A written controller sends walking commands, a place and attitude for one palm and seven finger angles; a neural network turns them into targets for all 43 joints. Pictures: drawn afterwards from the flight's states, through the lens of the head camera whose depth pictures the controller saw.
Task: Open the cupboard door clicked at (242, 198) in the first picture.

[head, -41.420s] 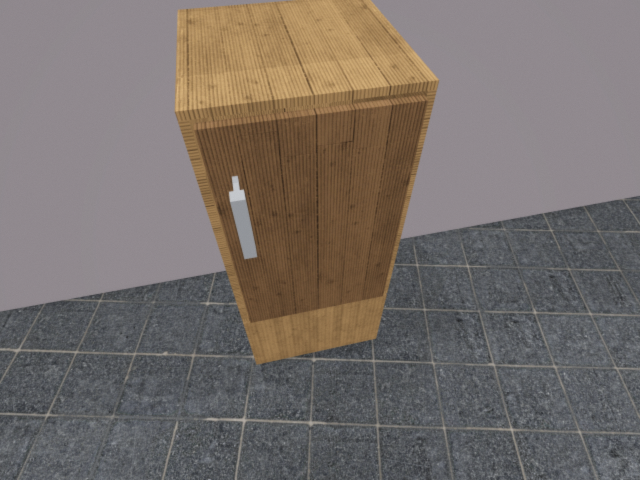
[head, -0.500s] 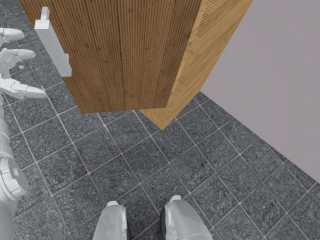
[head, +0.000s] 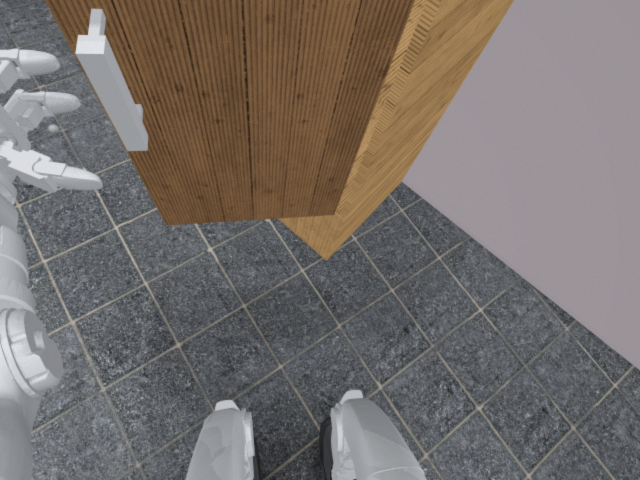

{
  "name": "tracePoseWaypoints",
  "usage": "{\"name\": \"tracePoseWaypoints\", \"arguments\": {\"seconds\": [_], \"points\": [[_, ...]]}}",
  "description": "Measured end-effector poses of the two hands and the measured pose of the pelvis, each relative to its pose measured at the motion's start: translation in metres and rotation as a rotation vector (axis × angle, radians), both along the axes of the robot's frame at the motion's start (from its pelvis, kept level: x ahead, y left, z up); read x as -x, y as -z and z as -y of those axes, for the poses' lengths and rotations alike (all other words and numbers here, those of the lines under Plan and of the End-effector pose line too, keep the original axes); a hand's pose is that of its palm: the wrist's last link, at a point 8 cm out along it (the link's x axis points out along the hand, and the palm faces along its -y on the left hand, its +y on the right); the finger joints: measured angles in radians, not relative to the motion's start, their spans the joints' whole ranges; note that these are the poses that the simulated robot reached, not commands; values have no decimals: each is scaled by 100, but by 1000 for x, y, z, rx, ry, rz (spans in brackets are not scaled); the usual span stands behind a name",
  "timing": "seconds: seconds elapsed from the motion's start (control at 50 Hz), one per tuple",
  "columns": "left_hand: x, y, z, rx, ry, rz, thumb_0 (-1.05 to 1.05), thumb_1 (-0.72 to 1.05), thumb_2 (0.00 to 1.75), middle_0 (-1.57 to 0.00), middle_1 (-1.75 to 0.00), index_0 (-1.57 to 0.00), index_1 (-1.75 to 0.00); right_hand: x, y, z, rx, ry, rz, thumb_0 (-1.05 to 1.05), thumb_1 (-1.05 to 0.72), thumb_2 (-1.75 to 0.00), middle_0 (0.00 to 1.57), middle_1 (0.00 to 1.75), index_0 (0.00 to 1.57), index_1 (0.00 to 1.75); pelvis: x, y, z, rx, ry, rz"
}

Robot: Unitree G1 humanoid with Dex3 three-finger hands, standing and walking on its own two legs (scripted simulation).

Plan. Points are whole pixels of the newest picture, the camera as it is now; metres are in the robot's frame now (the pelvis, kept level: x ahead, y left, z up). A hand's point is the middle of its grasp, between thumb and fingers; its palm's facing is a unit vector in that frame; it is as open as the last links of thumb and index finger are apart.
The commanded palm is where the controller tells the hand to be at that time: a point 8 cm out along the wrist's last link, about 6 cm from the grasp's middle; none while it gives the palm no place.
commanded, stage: move the hooked fingers beside the handle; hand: left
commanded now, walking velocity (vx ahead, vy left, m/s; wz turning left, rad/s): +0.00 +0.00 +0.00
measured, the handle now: (119, 86) +0.56 +0.20 +0.07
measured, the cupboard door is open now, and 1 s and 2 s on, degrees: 49 49 49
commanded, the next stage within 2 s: slide the fingers in behind the handle in 0.02 s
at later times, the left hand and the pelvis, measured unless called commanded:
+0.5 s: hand (72, 135) +0.49 +0.24 +0.06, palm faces +0.04 -1.00 -0.01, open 13.9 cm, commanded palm +0.47 +0.28 +0.06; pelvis +0.00 +0.00 +0.00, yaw +0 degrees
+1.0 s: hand (112, 135) +0.49 +0.20 +0.07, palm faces +0.05 -1.00 -0.03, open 14.0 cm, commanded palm +0.47 +0.24 +0.06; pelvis +0.00 -0.01 +0.00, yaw +1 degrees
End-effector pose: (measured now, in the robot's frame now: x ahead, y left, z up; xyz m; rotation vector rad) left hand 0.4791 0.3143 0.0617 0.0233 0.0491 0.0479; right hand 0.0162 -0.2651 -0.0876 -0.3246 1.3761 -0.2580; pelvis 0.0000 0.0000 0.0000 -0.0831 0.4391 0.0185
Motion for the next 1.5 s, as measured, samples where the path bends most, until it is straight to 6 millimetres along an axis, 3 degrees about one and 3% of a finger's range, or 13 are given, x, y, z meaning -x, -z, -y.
{"name": "tracePoseWaypoints", "arguments": {"seconds": [0.24, 0.66, 1.26, 1.5], "points": [[5, -1, 1, 8, 6, -3, -1, -49, 30, -30, -120, -30, -120, 7, -2, -1, -6, 11, -21, 0, -91, -90, 20, 30, 21, 30, -1, -2, 0, 1, -2, 7], [14, -6, 34, 11, 13, 28, -1, -49, 30, -30, -120, -30, -120, -6, -1, -2, -30, -4, 43, 0, -91, -90, 20, 30, 21, 30, 1, -6, 1, -9, -5, 37], [7, -5, 81, 1, 7, 38, -1, -49, 30, -30, -120, -30, -120, 2, 6, 10, -55, 11, 38, 0, -91, -90, 20, 30, 21, 30, 1, -4, 14, -30, -2, 35], [9, -5, 83, -2, -5, 33, -1, -49, 30, -29, -119, -30, -120, -4, 6, 10, -65, 9, 57, 0, -91, -90, 20, 30, 21, 30, 0, -5, 16, -34, -1, 41]]}}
